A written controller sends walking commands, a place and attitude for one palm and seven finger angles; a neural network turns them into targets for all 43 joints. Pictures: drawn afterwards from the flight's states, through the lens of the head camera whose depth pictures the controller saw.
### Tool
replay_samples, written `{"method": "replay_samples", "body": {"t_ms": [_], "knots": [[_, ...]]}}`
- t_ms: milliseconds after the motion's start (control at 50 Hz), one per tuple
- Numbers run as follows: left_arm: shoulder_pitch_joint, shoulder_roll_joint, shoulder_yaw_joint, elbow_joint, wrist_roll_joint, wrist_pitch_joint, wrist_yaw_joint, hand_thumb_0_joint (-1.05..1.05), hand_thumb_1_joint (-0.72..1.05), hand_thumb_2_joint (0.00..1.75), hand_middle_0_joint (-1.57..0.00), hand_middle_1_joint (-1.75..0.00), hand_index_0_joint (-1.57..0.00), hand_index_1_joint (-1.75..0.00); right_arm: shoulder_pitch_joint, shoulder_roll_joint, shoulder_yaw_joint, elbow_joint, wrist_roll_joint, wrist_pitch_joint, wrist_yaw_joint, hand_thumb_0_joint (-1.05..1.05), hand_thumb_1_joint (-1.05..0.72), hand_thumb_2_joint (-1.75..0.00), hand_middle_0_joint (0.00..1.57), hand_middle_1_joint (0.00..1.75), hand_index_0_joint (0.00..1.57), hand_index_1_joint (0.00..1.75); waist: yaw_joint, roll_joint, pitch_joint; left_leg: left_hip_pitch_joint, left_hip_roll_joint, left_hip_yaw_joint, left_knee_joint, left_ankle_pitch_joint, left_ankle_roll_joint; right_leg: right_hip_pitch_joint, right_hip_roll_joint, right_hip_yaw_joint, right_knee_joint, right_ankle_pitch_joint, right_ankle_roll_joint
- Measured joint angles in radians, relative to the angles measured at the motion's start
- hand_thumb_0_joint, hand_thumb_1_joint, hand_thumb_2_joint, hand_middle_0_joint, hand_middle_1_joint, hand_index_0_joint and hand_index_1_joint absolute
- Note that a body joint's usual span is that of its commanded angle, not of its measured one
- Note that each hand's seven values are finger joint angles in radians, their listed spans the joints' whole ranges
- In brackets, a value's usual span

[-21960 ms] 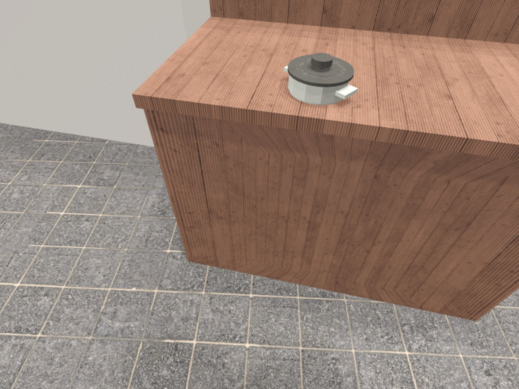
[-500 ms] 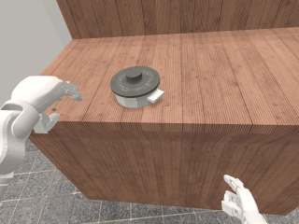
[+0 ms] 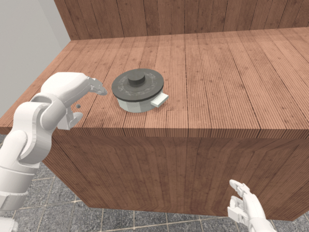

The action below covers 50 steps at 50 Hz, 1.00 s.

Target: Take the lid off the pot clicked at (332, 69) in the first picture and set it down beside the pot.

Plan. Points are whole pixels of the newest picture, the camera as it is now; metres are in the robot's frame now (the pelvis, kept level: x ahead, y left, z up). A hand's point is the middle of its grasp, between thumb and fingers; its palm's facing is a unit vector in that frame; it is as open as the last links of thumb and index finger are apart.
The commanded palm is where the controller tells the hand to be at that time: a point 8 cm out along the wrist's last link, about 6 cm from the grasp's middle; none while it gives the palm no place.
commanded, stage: move the open hand above the knob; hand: left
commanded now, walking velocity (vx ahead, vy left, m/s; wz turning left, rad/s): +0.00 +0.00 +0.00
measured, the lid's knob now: (136, 77) +0.50 +0.11 +0.16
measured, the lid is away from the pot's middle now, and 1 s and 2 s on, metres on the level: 0.00 0.00 0.00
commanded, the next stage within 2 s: none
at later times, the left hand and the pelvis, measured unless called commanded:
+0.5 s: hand (94, 79) +0.40 +0.19 +0.23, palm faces -0.02 -0.10 -1.00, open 9.9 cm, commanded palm +0.36 +0.18 +0.29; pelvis +0.03 +0.00 +0.00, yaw -1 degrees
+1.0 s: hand (118, 72) +0.43 +0.14 +0.22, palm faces -0.06 +0.00 -1.00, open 9.9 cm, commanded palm +0.41 +0.15 +0.29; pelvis +0.03 -0.01 +0.00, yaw -1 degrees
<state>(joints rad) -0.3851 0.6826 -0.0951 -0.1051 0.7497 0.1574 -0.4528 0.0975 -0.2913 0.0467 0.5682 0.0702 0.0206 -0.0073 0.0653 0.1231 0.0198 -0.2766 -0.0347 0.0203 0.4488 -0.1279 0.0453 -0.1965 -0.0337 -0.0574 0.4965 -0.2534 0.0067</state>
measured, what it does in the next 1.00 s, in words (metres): stands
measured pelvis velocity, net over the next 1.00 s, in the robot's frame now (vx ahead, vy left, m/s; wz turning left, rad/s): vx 0.03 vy -0.01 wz -0.01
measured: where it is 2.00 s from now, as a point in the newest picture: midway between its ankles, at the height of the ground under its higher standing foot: outside the picture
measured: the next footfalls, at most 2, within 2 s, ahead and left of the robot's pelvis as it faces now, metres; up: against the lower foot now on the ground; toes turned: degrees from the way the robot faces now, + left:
none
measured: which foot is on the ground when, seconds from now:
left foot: down 0.00-1.00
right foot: down 0.00-1.00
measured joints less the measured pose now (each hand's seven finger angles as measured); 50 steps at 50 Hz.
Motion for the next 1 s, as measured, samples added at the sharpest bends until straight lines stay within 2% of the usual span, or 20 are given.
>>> {"method": "replay_samples", "body": {"t_ms": [40,100,180,240,280,340,400,480,560,640,700,760,800,840,880,940,1000], "knots": [[-0.052,0.016,-0.02,0.029,0.006,-0.012,0.007,0.0,-0.38,1.71,-0.91,-0.08,-0.9,-0.08,-0.009,0.006,0.004,0.011,-0.004,-0.002,-0.008,0.01,-0.9,-0.9,0.2,0.3,0.2,0.3,-0.001,-0.005,0.003,0.002,-0.001,-0.001,-0.002,0.0,-0.001,0.001,-0.001,-0.001,0.0,-0.002,-0.001],[-0.125,0.021,0.005,0.103,0.01,0.004,0.019,0.0,-0.38,1.71,-0.91,-0.08,-0.9,-0.08,-0.015,0.013,0.004,0.017,-0.003,0.007,-0.001,0.01,-0.9,-0.9,0.2,0.3,0.2,0.3,-0.005,-0.006,-0.004,-0.003,0.001,0.0,-0.007,0.0,-0.003,-0.005,0.001,0.001,-0.006,0.0,-0.002],[-0.128,-0.036,0.029,0.117,0.007,0.07,0.02,0.0,-0.38,1.71,-0.9,-0.08,-0.89,-0.08,0.003,0.008,-0.003,-0.001,0.007,0.03,0.03,0.01,-0.9,-0.9,0.2,0.3,0.2,0.3,-0.006,0.003,-0.026,-0.012,0.001,0.004,-0.01,-0.004,-0.002,-0.013,0.001,0.005,-0.011,-0.002,-0.001],[-0.094,-0.079,-0.026,0.08,0.014,0.085,0.009,0.0,-0.38,1.71,-0.9,-0.08,-0.89,-0.08,0.003,0.003,0.0,-0.003,0.01,0.044,0.036,0.01,-0.9,-0.9,0.2,0.3,0.2,0.3,-0.007,0.005,-0.027,-0.008,-0.003,0.007,-0.005,-0.013,0.0,-0.011,-0.003,0.008,-0.004,-0.011,0.002],[-0.088,-0.072,-0.062,0.06,0.019,0.067,0.005,0.0,-0.38,1.71,-0.9,-0.08,-0.89,-0.08,-0.007,0.004,0.008,-0.001,0.004,0.043,0.028,0.01,-0.9,-0.9,0.2,0.3,0.2,0.3,-0.015,0.0,-0.014,-0.005,-0.003,0.009,0.0,-0.019,0.0,-0.009,-0.003,0.01,0.003,-0.018,0.001],[-0.146,-0.035,-0.093,0.085,0.028,0.045,0.01,0.0,-0.38,1.71,-0.9,-0.08,-0.9,-0.08,-0.014,0.01,0.011,0.01,-0.004,0.03,0.009,0.01,-0.9,-0.9,0.2,0.3,0.2,0.3,-0.018,-0.008,-0.003,0.001,-0.001,0.009,-0.002,-0.022,-0.002,-0.005,-0.002,0.01,0.003,-0.022,-0.002],[-0.204,-0.022,-0.05,0.137,0.024,0.06,0.024,0.0,-0.38,1.71,-0.91,-0.08,-0.9,-0.08,-0.01,0.012,0.006,0.014,-0.004,0.033,0.015,0.01,-0.9,-0.9,0.2,0.3,0.2,0.3,-0.022,-0.006,-0.013,-0.001,0.001,0.01,-0.009,-0.021,-0.005,-0.007,0.002,0.012,-0.006,-0.019,-0.005],[-0.211,-0.075,-0.01,0.177,0.021,0.127,0.026,0.0,-0.38,1.71,-0.9,-0.08,-0.89,-0.08,0.007,0.001,-0.005,0.005,0.009,0.067,0.044,0.01,-0.9,-0.9,0.19,0.3,0.2,0.3,-0.019,0.004,-0.042,-0.011,0.002,0.01,-0.011,-0.026,-0.006,-0.015,0.002,0.012,-0.012,-0.021,-0.004],[-0.146,-0.113,-0.077,0.104,0.026,0.146,0.001,0.0,-0.38,1.71,-0.9,-0.08,-0.89,-0.08,0.004,-0.007,-0.003,-0.006,0.015,0.083,0.048,0.01,-0.9,-0.9,0.19,0.3,0.2,0.3,-0.023,0.002,-0.033,-0.006,0.0,0.011,0.0,-0.037,-0.005,-0.011,0.0,0.013,0.0,-0.034,-0.003],[-0.194,-0.081,-0.151,0.083,0.033,0.1,0.002,0.0,-0.38,1.71,-0.9,-0.08,-0.9,-0.08,-0.014,0.001,0.001,0.008,0.003,0.053,0.02,0.01,-0.9,-0.9,0.19,0.3,0.2,0.3,-0.026,-0.012,-0.006,0.007,0.0,0.008,0.002,-0.041,-0.008,0.001,0.0,0.011,0.007,-0.041,-0.008],[-0.275,-0.064,-0.123,0.165,0.036,0.094,0.025,0.0,-0.38,1.71,-0.91,-0.08,-0.9,-0.08,-0.021,0.009,0.004,0.02,-0.001,0.048,0.017,0.01,-0.9,-0.9,0.19,0.3,0.2,0.3,-0.03,-0.013,-0.014,0.006,0.004,0.009,-0.006,-0.037,-0.011,-0.001,0.004,0.011,-0.002,-0.036,-0.011],[-0.313,-0.086,-0.064,0.243,0.035,0.137,0.036,0.0,-0.38,1.71,-0.9,-0.08,-0.9,-0.08,-0.012,0.01,0.0,0.014,0.006,0.069,0.037,0.01,-0.9,-0.9,0.19,0.3,0.2,0.3,-0.031,-0.009,-0.038,-0.005,0.006,0.011,-0.015,-0.032,-0.014,-0.014,0.006,0.014,-0.007,-0.032,-0.012],[-0.287,-0.114,-0.054,0.24,0.038,0.17,0.029,0.0,-0.38,1.71,-0.9,-0.08,-0.89,-0.08,-0.001,0.005,-0.004,0.003,0.013,0.087,0.054,0.01,-0.9,-0.9,0.19,0.3,0.2,0.3,-0.031,-0.003,-0.052,-0.01,0.007,0.011,-0.015,-0.034,-0.014,-0.018,0.007,0.015,-0.009,-0.032,-0.011],[-0.25,-0.138,-0.086,0.214,0.043,0.186,0.016,0.0,-0.38,1.71,-0.9,-0.08,-0.89,-0.08,0.003,-0.001,-0.004,-0.002,0.018,0.101,0.06,0.01,-0.9,-0.9,0.19,0.3,0.2,0.3,-0.031,0.0,-0.054,-0.01,0.006,0.011,-0.009,-0.039,-0.013,-0.017,0.006,0.014,-0.005,-0.037,-0.01],[-0.233,-0.147,-0.134,0.192,0.043,0.177,0.003,0.0,-0.38,1.71,-0.9,-0.08,-0.89,-0.08,-0.003,-0.003,0.0,0.0,0.018,0.101,0.052,0.01,-0.9,-0.9,0.19,0.3,0.2,0.3,-0.034,-0.004,-0.04,-0.007,0.004,0.007,0.001,-0.045,-0.012,-0.012,0.004,0.01,0.005,-0.044,-0.01],[-0.282,-0.125,-0.195,0.21,0.05,0.14,0.0,0.0,-0.38,1.71,-0.9,-0.08,-0.89,-0.08,-0.015,0.004,0.006,0.016,0.011,0.073,0.022,0.01,-0.9,-0.9,0.19,0.3,0.2,0.3,-0.039,-0.017,-0.012,0.004,0.004,0.005,0.003,-0.046,-0.014,-0.003,0.004,0.008,0.011,-0.048,-0.013],[-0.369,-0.1,-0.187,0.278,0.051,0.124,0.02,0.0,-0.38,1.71,-0.91,-0.08,-0.9,-0.08,-0.013,0.012,0.006,0.029,0.005,0.047,0.006,0.01,-0.9,-0.9,0.19,0.3,0.2,0.3,-0.045,-0.022,-0.01,0.005,0.006,0.005,-0.005,-0.041,-0.016,-0.002,0.007,0.008,0.004,-0.043,-0.016]]}}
